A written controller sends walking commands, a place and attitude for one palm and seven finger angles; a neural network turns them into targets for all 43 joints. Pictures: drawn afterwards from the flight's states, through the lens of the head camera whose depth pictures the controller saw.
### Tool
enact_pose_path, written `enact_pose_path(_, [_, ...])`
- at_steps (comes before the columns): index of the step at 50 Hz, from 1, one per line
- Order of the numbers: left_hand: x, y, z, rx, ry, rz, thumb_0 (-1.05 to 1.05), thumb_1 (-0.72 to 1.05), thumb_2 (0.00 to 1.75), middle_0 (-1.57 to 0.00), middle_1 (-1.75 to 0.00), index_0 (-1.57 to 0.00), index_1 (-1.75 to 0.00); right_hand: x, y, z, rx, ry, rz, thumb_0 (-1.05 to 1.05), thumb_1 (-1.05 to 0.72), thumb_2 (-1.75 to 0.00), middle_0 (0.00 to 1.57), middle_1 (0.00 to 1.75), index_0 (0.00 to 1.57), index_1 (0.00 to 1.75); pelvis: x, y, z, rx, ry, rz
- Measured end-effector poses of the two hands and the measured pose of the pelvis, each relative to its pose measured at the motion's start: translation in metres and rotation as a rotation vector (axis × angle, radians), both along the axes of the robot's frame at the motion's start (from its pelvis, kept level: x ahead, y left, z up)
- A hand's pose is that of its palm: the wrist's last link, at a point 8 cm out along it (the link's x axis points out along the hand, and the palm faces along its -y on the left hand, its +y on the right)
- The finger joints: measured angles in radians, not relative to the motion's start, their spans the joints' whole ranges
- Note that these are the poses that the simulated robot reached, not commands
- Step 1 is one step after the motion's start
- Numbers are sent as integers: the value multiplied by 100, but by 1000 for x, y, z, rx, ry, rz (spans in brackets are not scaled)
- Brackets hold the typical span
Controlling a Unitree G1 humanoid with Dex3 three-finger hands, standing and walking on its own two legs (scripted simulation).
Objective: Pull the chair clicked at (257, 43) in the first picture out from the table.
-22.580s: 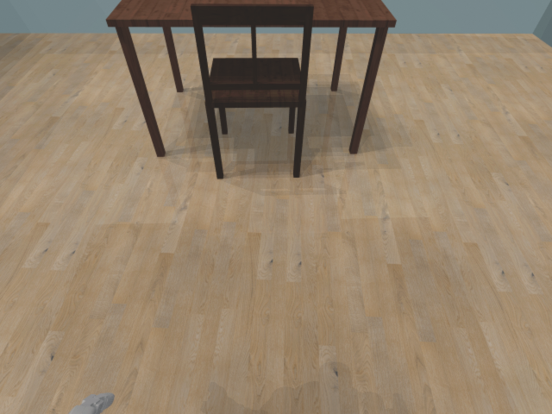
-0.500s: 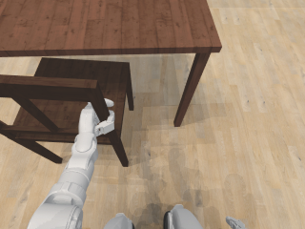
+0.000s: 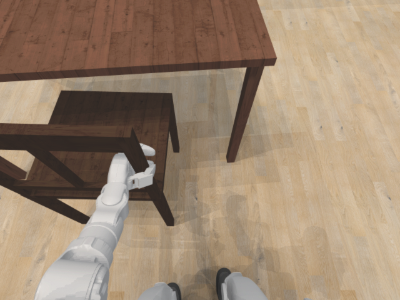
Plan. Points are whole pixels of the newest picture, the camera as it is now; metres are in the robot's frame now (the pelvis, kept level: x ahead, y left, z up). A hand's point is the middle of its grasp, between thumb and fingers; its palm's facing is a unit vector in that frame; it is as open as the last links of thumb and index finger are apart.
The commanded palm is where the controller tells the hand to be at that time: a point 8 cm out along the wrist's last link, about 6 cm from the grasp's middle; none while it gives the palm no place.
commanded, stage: step backward, pulling the chair out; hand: left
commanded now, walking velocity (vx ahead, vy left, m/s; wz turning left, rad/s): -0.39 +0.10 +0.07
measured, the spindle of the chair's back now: (59, 168) +0.42 +0.33 -0.10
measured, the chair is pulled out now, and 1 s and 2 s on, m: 0.09 0.18 0.20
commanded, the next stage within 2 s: none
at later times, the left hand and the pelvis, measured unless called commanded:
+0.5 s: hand (157, 210) +0.30 +0.08 -0.06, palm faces -0.11 -0.98 -0.14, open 6.0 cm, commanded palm +0.31 +0.14 -0.06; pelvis -0.05 +0.00 +0.00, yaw +0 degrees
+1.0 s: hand (158, 212) +0.29 +0.08 -0.06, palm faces -0.13 -0.98 -0.15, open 6.0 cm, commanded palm +0.31 +0.14 -0.06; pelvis -0.04 +0.00 +0.00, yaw +1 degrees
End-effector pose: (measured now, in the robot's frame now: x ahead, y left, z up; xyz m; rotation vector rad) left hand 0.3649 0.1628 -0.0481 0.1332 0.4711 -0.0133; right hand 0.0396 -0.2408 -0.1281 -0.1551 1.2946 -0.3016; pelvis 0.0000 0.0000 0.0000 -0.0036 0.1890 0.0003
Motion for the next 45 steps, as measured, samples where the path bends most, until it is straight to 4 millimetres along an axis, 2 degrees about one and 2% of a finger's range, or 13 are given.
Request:
enact_pose_path(12, [-48, -20, 1, 8, 24, -33, 13, 60, 75, -32, -113, -50, -145, -8, -30, 10, -78, -111, 32, 0, -90, -90, 21, 30, 20, 29, -33, -3, 0, 11, -57, 15])
enact_pose_path(16, [-62, -23, 2, 10, 29, -55, 13, 60, 75, -32, -115, -50, -145, -10, -29, 13, -88, -148, 42, 0, -90, -90, 20, 30, 20, 29, -40, -1, 0, 13, -77, 11])
enact_pose_path(22, [-77, -25, 2, 14, 28, -70, 13, 59, 75, -32, -117, -50, -145, -9, -16, 9, -62, -194, 59, 0, -90, -90, 20, 30, 20, 29, -45, 1, -2, 24, -101, 3])
enact_pose_path(28, [-84, -27, 2, 23, 24, -58, 13, 58, 77, -33, -117, -50, -145, -4, -1, -3, -4, -220, 80, 0, -90, -90, 20, 30, 20, 29, -46, -4, -7, 35, -120, -1])
enact_pose_path(32, [-86, -28, 1, 30, 21, -43, 13, 57, 79, -35, -116, -50, -145, -2, 2, -8, 24, -226, 93, 0, -90, -90, 21, 30, 20, 30, -46, -10, -9, 35, -121, 2])
enact_pose_path(37, [-86, -29, 2, 32, 20, -33, 13, 56, 80, -36, -116, -50, -145, -6, -8, -6, 10, -208, 97, 0, -90, -90, 21, 30, 20, 30, -45, -11, -6, 25, -118, 13])
enact_pose_path(45, [-85, -27, 2, 29, 20, -75, 12, 58, 76, -33, -120, -50, -145, -16, -26, 11, -85, -168, 93, 1, -90, -90, 21, 30, 20, 29, -43, -2, -2, 20, -122, 19])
